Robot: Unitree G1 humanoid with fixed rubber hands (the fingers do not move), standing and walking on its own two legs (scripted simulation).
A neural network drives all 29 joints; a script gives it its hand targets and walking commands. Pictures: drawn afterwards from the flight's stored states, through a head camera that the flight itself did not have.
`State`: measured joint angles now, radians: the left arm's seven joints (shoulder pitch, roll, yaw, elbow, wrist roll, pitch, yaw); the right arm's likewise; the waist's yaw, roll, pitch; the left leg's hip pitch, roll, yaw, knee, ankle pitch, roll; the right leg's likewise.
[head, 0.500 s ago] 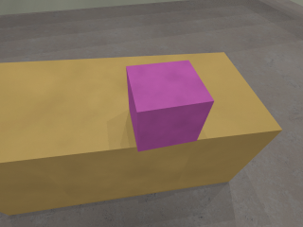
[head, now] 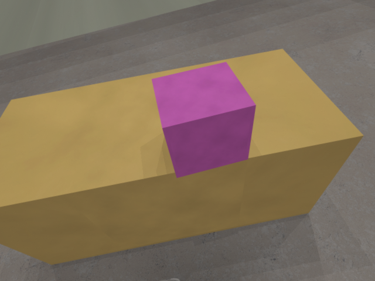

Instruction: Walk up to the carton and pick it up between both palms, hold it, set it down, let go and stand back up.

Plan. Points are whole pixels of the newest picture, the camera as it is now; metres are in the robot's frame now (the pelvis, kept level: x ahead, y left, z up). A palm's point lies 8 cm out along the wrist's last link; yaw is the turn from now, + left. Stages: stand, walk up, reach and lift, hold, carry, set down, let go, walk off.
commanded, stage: walk up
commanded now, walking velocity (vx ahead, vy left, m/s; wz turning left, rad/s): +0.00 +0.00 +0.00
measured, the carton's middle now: (201, 120) +0.57 -0.01 -0.02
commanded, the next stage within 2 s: none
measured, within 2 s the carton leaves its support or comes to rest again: neither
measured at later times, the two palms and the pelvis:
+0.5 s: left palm out of the picture -0.02 +0.20 -0.13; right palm out of the picture -0.02 -0.22 -0.13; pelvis -0.02 -0.01 +0.02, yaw +0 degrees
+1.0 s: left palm out of the picture -0.05 +0.20 -0.13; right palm out of the picture -0.06 -0.18 -0.13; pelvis -0.03 +0.00 +0.02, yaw -1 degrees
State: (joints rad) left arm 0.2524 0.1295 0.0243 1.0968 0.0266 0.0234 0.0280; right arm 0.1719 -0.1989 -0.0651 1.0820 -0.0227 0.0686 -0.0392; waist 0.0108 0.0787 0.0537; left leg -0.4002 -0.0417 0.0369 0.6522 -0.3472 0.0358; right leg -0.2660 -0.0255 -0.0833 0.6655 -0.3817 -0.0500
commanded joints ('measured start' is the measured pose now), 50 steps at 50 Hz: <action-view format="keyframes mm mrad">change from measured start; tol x8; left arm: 1 -79 111 -2 -76 -11 -44 8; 13 147 64 4 12 -18 -54 18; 41 80 65 0 49 -24 -33 8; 50 194 150 42 77 -5 -7 1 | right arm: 1 68 -31 1 -29 -8 -25 16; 8 9 -22 27 -8 11 -42 -7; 47 263 -9 32 97 1 -77 -3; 50 146 53 46 25 -7 -65 9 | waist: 1 -49 -358 83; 15 9 30 -76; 23 1 -26 132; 46 0 -74 99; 47 12 -114 -11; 50 44 -218 166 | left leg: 1 126 41 -119 179 -3 -4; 9 116 73 -53 -168 11 -56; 12 306 140 -102 -340 287 -55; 14 376 159 -99 -248 457 -45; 16 268 135 -77 -281 283 -48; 21 224 129 -67 -325 156 -43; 46 199 137 -88 -350 149 -19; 47 167 122 -89 -298 -353 -2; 49 -65 83 -43 -191 -445 -36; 50 -94 55 40 -51 -284 -53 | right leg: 1 -213 -210 323 -555 70 -47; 5 140 -190 210 -401 494 -26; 12 214 -164 223 -282 745 -24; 25 94 -69 157 -427 142 1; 46 82 -67 145 -394 178 5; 47 125 -53 157 -352 -336 -7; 50 26 -215 409 -549 -647 -73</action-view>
